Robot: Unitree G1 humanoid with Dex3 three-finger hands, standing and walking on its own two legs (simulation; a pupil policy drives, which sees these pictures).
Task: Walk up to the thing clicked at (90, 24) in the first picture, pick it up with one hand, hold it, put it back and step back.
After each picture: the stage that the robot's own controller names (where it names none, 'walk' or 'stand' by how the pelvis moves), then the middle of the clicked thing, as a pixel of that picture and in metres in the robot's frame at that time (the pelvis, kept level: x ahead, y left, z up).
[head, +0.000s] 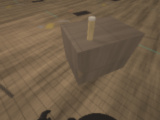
stand; (90, 29) +0.93 +0.03 +0.09
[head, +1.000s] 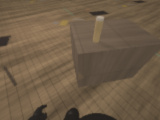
rise first; (97, 30) +0.85 -0.01 +0.11
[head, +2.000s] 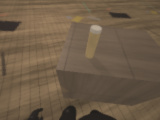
sink last; (92, 43) +0.55 +0.05 +0.13
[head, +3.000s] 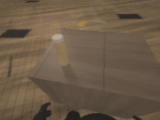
stand; (61, 51) +0.48 +0.24 +0.11
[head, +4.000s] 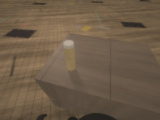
stand; (70, 57) +0.46 +0.19 +0.09
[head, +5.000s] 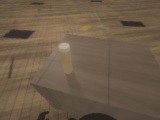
stand; (66, 60) +0.43 +0.20 +0.09
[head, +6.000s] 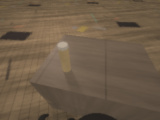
stand; (65, 58) +0.45 +0.22 +0.08
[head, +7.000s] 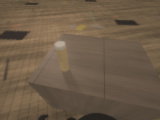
stand; (62, 58) +0.44 +0.23 +0.08
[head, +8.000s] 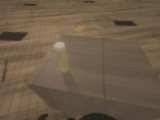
stand; (62, 58) +0.44 +0.23 +0.08
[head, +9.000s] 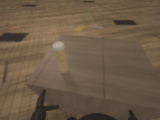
rise first; (61, 58) +0.43 +0.25 +0.09
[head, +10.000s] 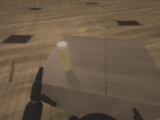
go down; (64, 57) +0.45 +0.24 +0.09
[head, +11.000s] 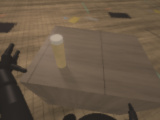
go down; (59, 53) +0.45 +0.22 +0.10
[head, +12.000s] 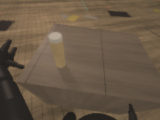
go down; (58, 52) +0.44 +0.22 +0.11
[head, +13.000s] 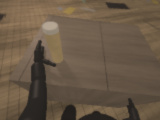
close in; (55, 46) +0.44 +0.23 +0.15
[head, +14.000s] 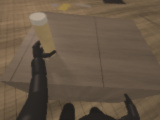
close; (45, 38) +0.49 +0.25 +0.16
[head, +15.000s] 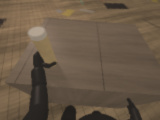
lift; (46, 50) +0.41 +0.26 +0.16
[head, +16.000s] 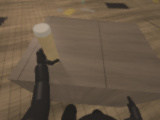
lift; (49, 47) +0.43 +0.24 +0.16
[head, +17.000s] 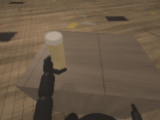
lift; (57, 56) +0.36 +0.19 +0.21
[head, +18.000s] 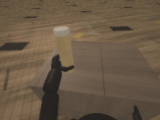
hold; (65, 52) +0.34 +0.16 +0.26
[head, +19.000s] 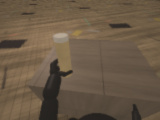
hold; (64, 57) +0.34 +0.17 +0.22
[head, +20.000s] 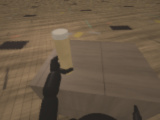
crouch; (64, 54) +0.33 +0.16 +0.25
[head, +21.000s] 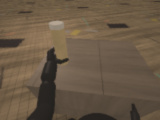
crouch; (60, 46) +0.40 +0.19 +0.26
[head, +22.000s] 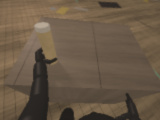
lower; (48, 46) +0.47 +0.24 +0.13
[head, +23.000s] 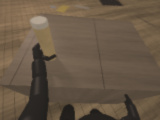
lower; (46, 42) +0.47 +0.25 +0.16
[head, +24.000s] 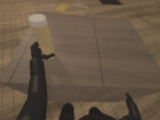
lower; (44, 41) +0.47 +0.25 +0.16
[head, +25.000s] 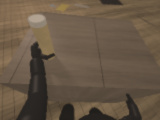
lower; (44, 41) +0.47 +0.25 +0.16
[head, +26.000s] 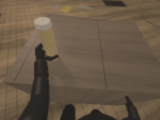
draw back; (49, 43) +0.46 +0.24 +0.16
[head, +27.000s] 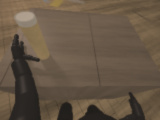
sink last; (36, 40) +0.47 +0.26 +0.16
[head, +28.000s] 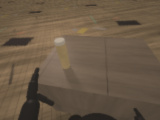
sink last; (63, 54) +0.46 +0.25 +0.13
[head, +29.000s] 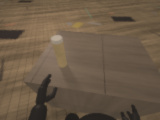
stand; (60, 53) +0.46 +0.26 +0.11
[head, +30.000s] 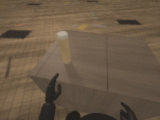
stand; (64, 49) +0.49 +0.25 +0.13
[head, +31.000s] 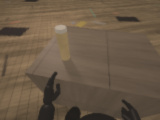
stand; (63, 44) +0.49 +0.24 +0.17
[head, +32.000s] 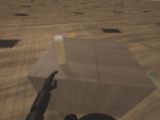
walk; (60, 51) +0.56 +0.26 +0.12
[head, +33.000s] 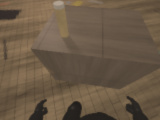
stand; (62, 21) +0.68 +0.29 +0.13
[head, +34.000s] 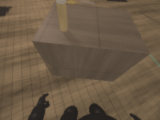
walk; (62, 16) +0.78 +0.29 +0.12
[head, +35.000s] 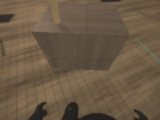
walk; (55, 10) +0.96 +0.43 +0.13
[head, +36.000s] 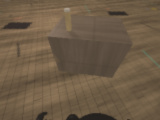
stand; (68, 20) +1.05 +0.36 +0.10
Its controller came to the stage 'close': yes
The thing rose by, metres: 0.19
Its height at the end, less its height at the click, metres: +0.00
